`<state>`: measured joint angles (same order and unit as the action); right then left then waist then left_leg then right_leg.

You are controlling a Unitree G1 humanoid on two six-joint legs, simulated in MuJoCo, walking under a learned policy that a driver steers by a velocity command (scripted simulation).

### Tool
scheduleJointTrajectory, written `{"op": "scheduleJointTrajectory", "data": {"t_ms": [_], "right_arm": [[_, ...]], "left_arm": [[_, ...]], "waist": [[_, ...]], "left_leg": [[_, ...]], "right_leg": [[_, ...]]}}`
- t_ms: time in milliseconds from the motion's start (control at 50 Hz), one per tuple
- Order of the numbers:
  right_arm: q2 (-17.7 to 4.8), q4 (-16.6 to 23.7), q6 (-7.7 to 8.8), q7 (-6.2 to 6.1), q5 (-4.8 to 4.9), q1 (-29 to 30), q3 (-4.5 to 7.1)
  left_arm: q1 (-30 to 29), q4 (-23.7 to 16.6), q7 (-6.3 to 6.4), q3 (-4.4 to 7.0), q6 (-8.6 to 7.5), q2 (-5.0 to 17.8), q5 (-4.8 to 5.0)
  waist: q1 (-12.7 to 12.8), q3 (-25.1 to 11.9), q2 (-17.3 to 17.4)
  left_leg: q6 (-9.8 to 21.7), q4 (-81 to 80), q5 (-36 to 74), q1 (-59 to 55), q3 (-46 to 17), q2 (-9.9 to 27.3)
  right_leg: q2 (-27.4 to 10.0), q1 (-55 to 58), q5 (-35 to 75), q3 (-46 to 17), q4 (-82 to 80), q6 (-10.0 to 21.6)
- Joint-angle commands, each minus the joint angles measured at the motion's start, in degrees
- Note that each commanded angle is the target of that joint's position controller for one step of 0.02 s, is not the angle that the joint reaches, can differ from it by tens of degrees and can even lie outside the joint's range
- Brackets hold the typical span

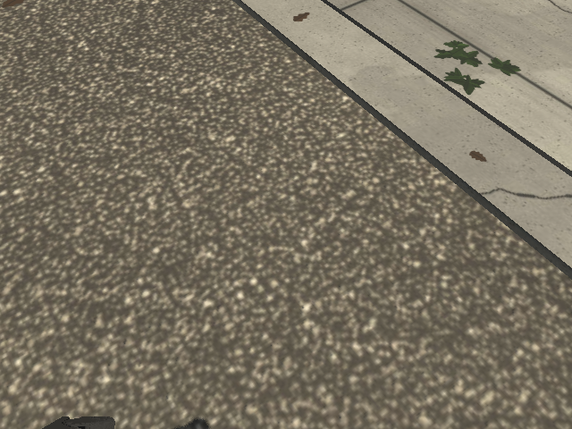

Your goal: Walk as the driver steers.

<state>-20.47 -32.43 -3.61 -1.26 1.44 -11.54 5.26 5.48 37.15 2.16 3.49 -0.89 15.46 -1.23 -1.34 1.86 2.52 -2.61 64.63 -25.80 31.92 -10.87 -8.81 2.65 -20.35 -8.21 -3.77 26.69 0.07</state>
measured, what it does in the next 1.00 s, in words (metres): steps on the spot: left foot, then right foot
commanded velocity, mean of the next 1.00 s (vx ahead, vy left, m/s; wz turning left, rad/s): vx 0.01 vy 0.00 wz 0.25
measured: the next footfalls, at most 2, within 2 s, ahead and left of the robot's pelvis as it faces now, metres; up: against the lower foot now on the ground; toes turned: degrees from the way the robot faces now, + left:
left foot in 0.32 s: +0.01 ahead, +0.13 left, +0.00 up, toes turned +10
right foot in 0.62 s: +0.05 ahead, -0.11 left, +0.00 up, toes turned +12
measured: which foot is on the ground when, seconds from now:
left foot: up 0.00-0.30, down 0.32-1.00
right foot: down 0.00-0.32, up 0.34-0.60, down 0.62-1.00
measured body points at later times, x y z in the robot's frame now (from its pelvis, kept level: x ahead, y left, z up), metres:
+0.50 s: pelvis +0.00 +0.03 +0.01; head +0.02 +0.05 +0.45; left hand +0.05 +0.33 -0.12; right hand +0.22 -0.18 -0.08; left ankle -0.03 +0.13 -0.73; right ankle +0.02 -0.12 -0.68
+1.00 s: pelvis +0.00 +0.01 +0.00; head +0.01 +0.01 +0.45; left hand +0.05 +0.27 -0.13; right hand +0.16 -0.22 -0.12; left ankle -0.03 +0.13 -0.73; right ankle +0.02 -0.12 -0.73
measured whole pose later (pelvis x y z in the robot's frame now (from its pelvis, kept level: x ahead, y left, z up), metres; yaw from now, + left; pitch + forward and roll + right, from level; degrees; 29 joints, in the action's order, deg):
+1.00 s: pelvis +0.00 +0.01 +0.00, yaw +12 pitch -1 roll +0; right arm -12.6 -45.0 -0.8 -1.2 -0.7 -12.8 2.7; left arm 11.4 48.0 1.4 1.2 -0.6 12.3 -0.5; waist -0.2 1.5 0.1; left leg -0.1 32.1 -17.0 14.1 -2.6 -1.2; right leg -0.9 -13.2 -18.2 -0.1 32.4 -0.7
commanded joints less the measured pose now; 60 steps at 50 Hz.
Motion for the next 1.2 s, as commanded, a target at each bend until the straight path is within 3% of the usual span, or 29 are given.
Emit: {"op": "scheduleJointTrajectory", "data": {"t_ms": [20, 60, 100, 160, 220, 260, 300, 320, 340, 360, 380, 400, 420, 440, 480, 520, 560, 600, 620, 640, 660, 680, 700, 760, 960, 1200], "right_arm": [[-5.6, 2.5, -0.32, 0.11, -0.04, -4.5, 1.72], [-2.9, 3.9, 0.24, -0.07, 0.07, -1.1, 0.52], [-1.7, 4.7, 0.71, -0.14, -0.16, 0.8, -0.05], [-0.3, 4.4, 1.19, 0.17, -0.85, 0.9, -0.86], [-0.7, 3.5, 1.26, 0.61, -0.84, 0.4, -0.97], [-0.6, 2.6, 1.17, 0.98, -0.88, -0.8, -0.88], [-0.4, 0.7, 1.3, 1.4, -1.11, -3.8, -0.79], [-2.7, 1.1, 1.22, 1.24, -1.47, -4.4, -0.38], [-8.5, 2.4, 0.88, 0.74, -2.22, -1.8, 0.63], [-5.4, 2.3, 1.8, 0.93, -4.01, -3.3, 0.02], [-3.7, 1.8, 2.85, 1.12, -4.49, -1.4, -0.69], [-2.9, 1.3, 3.57, 1.13, -3.65, 1.5, -0.83], [-2.2, 1.3, 3.98, 1.09, -2.71, 3.5, -1.06], [-1.4, 1.0, 4.21, 0.96, -2.38, 4.8, -1.39], [0.3, 0.3, 4.18, 0.96, -2.38, 5.6, -1.89], [0.5, -0.7, 3.92, 0.99, -2.25, 4.2, -1.81], [-0.1, -1.8, 3.6, 0.98, -2.17, 2.8, -1.63], [0.6, -2.6, 3.48, 0.95, -1.55, 3.7, -1.98], [1.1, -3.4, 3.72, 0.96, -1.3, 2.6, -2.15], [1.9, -3.9, 4.22, 1.04, -2.03, 1.0, -2.45], [1.2, -4.1, 4.83, 1.55, -2.67, -1.9, -2.1], [0.8, -4.5, 4.87, 1.47, -2.95, 0.5, -2.09], [0.3, -4.4, 4.62, 1.31, -2.72, 2.9, -1.85], [1.9, -4.8, 3.47, 0.63, -2.51, 3.1, -1.9], [2.7, -8.8, 3.64, -0.14, -2.14, 0.2, -1.34], [3.0, -14.8, 3.54, -1.15, -1.77, -1.9, -0.97]], "left_arm": [[-4.1, -5.6, 1.34, 1.15, 0.34, 6.0, 0.22], [-0.5, -4.0, 1.46, 1.31, 0.79, 6.7, -0.35], [1.9, -3.0, 1.16, 1.65, 1.13, 7.6, -0.27], [0.9, -2.4, 0.23, 2.32, 1.34, 9.4, 0.44], [1.1, -1.3, -0.55, 2.58, 1.41, 10.2, 1.4], [2.0, -0.1, -0.7, 2.39, 1.38, 10.1, 2.2], [4.2, 1.8, -0.64, 1.85, 1.38, 8.7, 3.3], [6.8, 2.5, -0.98, 1.09, 1.0, 6.2, 2.42], [6.5, 0.1, -1.71, -0.39, 0.16, 2.2, -0.39], [0.3, -0.9, -1.04, 0.81, 0.04, 6.2, -0.04], [0.4, -0.3, -0.87, 1.68, 0.43, 8.3, 1.23], [2.2, 1.2, -0.68, 1.89, 1.03, 7.7, 1.45], [3.8, 2.4, -0.39, 2.08, 1.63, 7.6, 1.1], [5.0, 3.0, -0.27, 2.17, 1.98, 7.5, 0.85], [6.5, 3.7, -0.55, 1.46, 1.97, 5.3, 1.19], [4.4, 3.3, -0.81, 0.54, 1.77, 3.6, 1.36], [3.6, 2.9, -1.03, 0.33, 1.71, 4.0, 1.55], [5.5, 3.7, -1.28, 0.14, 1.47, 3.8, 1.49], [6.2, 4.1, -1.39, 0.0, 1.25, 4.2, 0.78], [7.0, 4.0, -1.21, 0.26, 1.1, 6.5, -0.01], [6.4, 4.7, -1.02, 1.37, 1.13, 10.6, 0.44], [5.8, 5.0, -1.35, 1.13, 1.03, 7.9, 1.0], [5.4, 4.9, -1.51, 0.49, 0.8, 5.7, 0.78], [4.7, 5.4, -1.21, -0.1, -0.03, 4.3, 0.47], [5.4, 7.7, -0.52, -0.68, -0.43, 3.6, 0.77], [6.3, 13.0, -0.45, -0.86, -0.39, 2.4, 1.11]], "waist": [[-0.9, -4.3, -7.4], [1.5, -4.8, -8.4], [2.9, -6.5, -9.5], [2.8, -8.8, -10.9], [2.8, -9.1, -13.3], [2.1, -8.9, -13.6], [0.5, -8.2, -12.2], [1.3, -9.6, -5.8], [3.8, -8.8, 12.5], [-1.7, -9.0, 10.8], [-0.6, -6.9, 7.7], [1.0, -5.7, 6.7], [1.6, -5.2, 6.9], [2.4, -5.0, 6.7], [3.3, -6.1, 5.6], [1.6, -6.4, 6.0], [0.6, -6.6, 6.3], [2.3, -6.2, 5.4], [2.7, -6.0, 3.9], [1.8, -7.0, 0.8], [-1.5, -6.4, -6.2], [0.7, -5.8, -7.2], [1.6, -4.2, -6.1], [1.4, -2.5, -6.2], [1.6, -1.9, -2.5], [1.4, -1.0, -2.5]], "left_leg": [[-2.6, 13.0, 4.6, 7.3, 5.6, 6.9], [-3.1, 8.4, 5.6, 7.7, 8.1, 8.4], [-3.6, 3.2, 4.1, 6.9, 8.1, 9.4], [-2.8, -6.8, 2.0, 0.0, 9.1, 10.2], [-1.1, -16.8, 1.8, -7.1, 10.9, 9.5], [0.8, -26.6, 4.8, -11.7, 11.7, 8.6], [4.2, -42.6, 15.1, -21.5, 12.9, 6.8], [6.4, -44.1, 21.7, -29.8, 4.5, 12.9], [13.6, -42.7, 37.2, -32.1, -10.4, 26.6], [20.4, -45.4, 36.0, -24.9, -13.3, 30.5], [19.9, -46.3, 32.8, -22.4, -10.2, 28.0], [17.1, -45.9, 30.2, -21.8, -6.4, 24.4], [15.3, -45.4, 30.9, -21.5, -4.2, 22.4], [14.9, -44.7, 36.1, -20.2, -2.4, 21.4], [14.1, -43.5, 39.7, -19.7, 0.7, 19.2], [14.5, -42.1, 39.3, -21.3, 0.5, 19.0], [15.6, -41.4, 37.8, -22.6, -1.8, 20.0], [14.4, -40.7, 33.5, -21.3, -2.4, 19.2], [12.3, -40.8, 29.3, -19.5, -2.3, 18.0], [9.4, -39.8, 22.8, -17.3, -1.2, 15.8], [7.2, -40.2, 17.7, -15.3, 2.2, 12.1], [5.2, -39.4, 14.8, -17.7, 5.0, 10.0], [4.6, -38.4, 13.4, -17.9, 5.6, 9.7], [4.8, -37.8, 15.0, -17.7, 5.6, 9.8], [3.8, -37.3, 17.3, -18.5, 5.8, 9.7], [3.3, -37.7, 19.6, -20.4, 6.3, 9.8]], "right_leg": [[-15.0, 7.6, 6.5, -9.4, -9.2, 10.5], [-14.1, 10.0, 9.9, -6.7, -9.4, 11.8], [-15.4, 13.5, 13.0, -6.2, -8.9, 13.6], [-16.6, 13.3, 15.3, -4.0, -7.9, 14.2], [-17.6, 11.8, 14.3, -3.4, -7.4, 14.2], [-18.1, 11.7, 14.2, -3.7, -5.2, 13.3], [-15.9, 7.4, 12.1, -1.2, -1.1, 9.3], [-12.6, 0.4, 2.3, 2.2, 5.3, 4.2], [-5.7, -11.6, -18.9, 9.3, 14.5, -1.7], [-5.8, -11.8, -26.6, 3.7, 22.5, -3.0], [-6.1, -11.1, -24.9, 2.2, 27.8, -3.1], [-6.3, -11.2, -21.7, 1.7, 29.2, -3.4], [-6.4, -11.1, -18.9, 1.6, 29.9, -4.0], [-6.3, -9.3, -16.5, 1.4, 30.8, -4.6], [-6.0, -5.0, -13.9, 2.1, 26.7, -5.1], [-5.8, -2.6, -14.2, 2.8, 19.3, -4.9], [-5.3, -0.3, -15.1, 3.1, 13.2, -4.6], [-4.7, 5.4, -6.4, 3.8, 1.4, -3.5], [-5.2, 10.0, 2.3, 2.8, -3.8, -2.6], [-8.4, 14.6, 11.8, -0.8, -3.3, -1.5], [-9.3, 15.0, 12.9, -0.4, 0.9, 0.5], [-8.1, 10.4, 4.6, 0.0, 0.4, 1.6], [-7.6, 8.3, 0.6, -0.1, -0.7, 1.5], [-6.9, 6.4, -1.8, 0.5, -1.2, 0.5], [-6.0, 5.9, -3.0, 1.0, -0.4, 0.6], [-4.9, 6.2, -1.8, 1.8, -1.3, 0.7]]}}
Velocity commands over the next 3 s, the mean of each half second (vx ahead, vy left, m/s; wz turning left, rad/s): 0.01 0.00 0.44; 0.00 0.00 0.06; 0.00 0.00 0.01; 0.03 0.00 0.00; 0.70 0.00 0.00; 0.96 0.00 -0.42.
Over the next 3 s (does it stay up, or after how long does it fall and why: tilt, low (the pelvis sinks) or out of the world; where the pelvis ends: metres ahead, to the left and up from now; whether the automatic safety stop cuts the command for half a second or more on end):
stays up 0.61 0.12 0.00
